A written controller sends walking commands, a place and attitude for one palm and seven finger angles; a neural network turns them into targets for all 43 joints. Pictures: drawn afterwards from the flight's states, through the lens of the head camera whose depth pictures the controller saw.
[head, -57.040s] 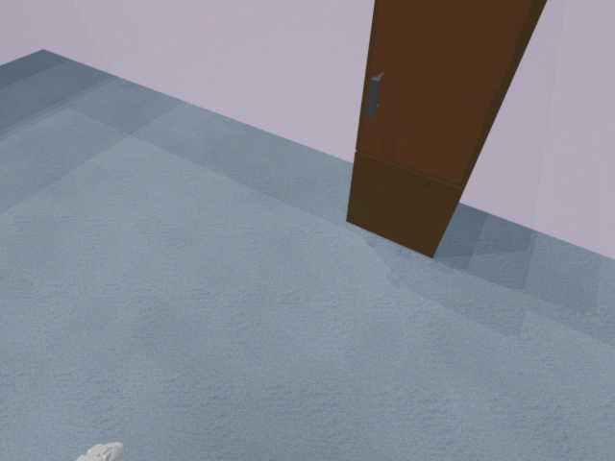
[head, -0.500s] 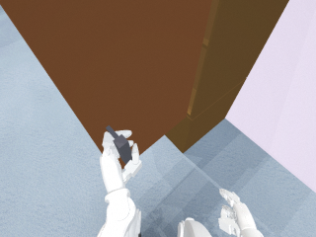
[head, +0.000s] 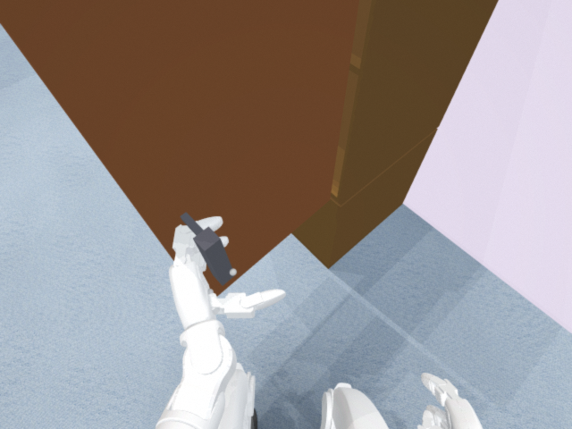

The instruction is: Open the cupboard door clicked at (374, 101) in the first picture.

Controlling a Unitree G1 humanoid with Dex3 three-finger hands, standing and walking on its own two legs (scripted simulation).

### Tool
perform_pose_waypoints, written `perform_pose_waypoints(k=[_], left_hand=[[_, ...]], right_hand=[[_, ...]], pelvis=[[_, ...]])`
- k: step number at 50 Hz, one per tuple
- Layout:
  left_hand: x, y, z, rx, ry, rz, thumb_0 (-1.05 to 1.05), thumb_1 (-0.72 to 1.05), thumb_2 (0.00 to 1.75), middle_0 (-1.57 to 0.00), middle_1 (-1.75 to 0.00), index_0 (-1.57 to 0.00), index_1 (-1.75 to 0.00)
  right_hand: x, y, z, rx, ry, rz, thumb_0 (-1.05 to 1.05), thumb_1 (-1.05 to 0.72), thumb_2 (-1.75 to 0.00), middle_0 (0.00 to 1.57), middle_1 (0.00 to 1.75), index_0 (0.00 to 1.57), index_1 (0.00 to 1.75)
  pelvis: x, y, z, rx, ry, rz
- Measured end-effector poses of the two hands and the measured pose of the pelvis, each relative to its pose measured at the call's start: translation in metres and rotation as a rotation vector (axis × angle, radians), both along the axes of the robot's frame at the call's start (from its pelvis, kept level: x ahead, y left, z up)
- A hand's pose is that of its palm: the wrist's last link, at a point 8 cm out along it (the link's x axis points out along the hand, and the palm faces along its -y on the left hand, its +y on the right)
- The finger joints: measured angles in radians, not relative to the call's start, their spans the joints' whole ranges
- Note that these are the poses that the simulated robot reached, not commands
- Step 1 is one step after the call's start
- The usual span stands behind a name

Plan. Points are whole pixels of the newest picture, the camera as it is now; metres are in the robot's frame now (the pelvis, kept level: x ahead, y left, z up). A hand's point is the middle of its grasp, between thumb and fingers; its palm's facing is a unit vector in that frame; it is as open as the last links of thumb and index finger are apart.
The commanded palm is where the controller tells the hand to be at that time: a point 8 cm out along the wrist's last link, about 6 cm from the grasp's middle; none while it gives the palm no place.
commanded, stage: open thumb and fingers to let go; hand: left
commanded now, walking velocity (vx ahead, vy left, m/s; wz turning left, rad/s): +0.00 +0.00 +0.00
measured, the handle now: (206, 248) +0.36 +0.13 +0.02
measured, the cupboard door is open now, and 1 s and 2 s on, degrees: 92 93 93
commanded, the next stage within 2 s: slide the hand sideways off the handle in 0.26 s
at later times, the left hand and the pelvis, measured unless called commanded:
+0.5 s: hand (225, 291) +0.30 +0.09 +0.01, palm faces -0.06 -1.00 -0.07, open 15.7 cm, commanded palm +0.28 +0.13 +0.02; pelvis +0.00 +0.03 +0.00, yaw -1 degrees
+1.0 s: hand (203, 324) +0.25 +0.12 +0.02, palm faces -0.07 -1.00 +0.01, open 16.3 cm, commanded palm +0.23 +0.16 +0.02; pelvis +0.00 +0.05 -0.01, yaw -2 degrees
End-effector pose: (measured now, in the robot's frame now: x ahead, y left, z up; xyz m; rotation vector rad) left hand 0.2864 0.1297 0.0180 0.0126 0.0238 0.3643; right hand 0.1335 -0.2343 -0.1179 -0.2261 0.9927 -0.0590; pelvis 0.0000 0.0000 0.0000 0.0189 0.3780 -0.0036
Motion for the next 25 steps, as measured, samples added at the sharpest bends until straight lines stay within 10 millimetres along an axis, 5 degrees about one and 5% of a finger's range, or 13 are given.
perform_pose_waypoints(k=[19, 25], left_hand=[[-0.002, 0.004, -0.001, -0.011, -0.009, -0.067, -0.01, -0.5, 0.3, -0.34, -0.59, -0.35, -0.6], [-0.006, 0.02, -0.002, 0.062, -0.032, -0.423, -0.02, -0.5, 0.3, -0.27, -0.45, -0.23, -0.45]], right_hand=[[0.026, 0.045, 0.01, 0.015, -0.065, 0.051, 0.01, -0.9, -0.9, 0.2, 0.3, 0.2, 0.3], [0.024, 0.048, 0.012, 0.018, -0.07, 0.033, 0.01, -0.9, -0.9, 0.2, 0.3, 0.2, 0.3]], pelvis=[[-0.002, 0.026, 0.0, -0.034, -0.005, -0.005], [-0.004, 0.033, -0.004, -0.043, -0.009, 0.0]])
